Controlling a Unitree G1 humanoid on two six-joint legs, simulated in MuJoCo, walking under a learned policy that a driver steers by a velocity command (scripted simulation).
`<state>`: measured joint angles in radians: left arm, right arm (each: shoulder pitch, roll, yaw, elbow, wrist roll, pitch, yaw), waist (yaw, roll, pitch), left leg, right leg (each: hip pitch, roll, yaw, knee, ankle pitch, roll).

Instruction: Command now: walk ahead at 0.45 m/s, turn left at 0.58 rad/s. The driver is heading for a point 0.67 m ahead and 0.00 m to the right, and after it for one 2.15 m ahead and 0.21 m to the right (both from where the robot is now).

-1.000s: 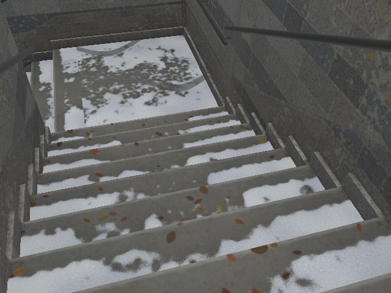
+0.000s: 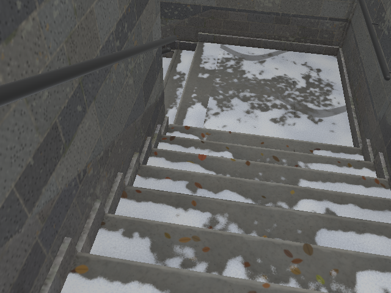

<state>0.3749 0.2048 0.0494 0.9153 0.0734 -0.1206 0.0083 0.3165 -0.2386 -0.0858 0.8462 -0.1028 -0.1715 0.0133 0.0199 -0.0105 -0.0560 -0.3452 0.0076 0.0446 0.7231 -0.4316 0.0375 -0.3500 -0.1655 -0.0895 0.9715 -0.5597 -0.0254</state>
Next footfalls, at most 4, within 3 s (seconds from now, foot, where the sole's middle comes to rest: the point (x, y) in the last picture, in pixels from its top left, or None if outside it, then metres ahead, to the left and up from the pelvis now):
0.36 right None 0.30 -0.06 -0.90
0.72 left None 0.43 0.18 -0.90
1.08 right None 0.65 -0.03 -1.05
1.48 left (173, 245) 0.97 0.14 -1.20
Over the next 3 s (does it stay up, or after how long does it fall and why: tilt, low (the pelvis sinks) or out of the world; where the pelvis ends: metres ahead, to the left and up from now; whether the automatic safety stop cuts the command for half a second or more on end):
stays up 0.96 0.00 -0.44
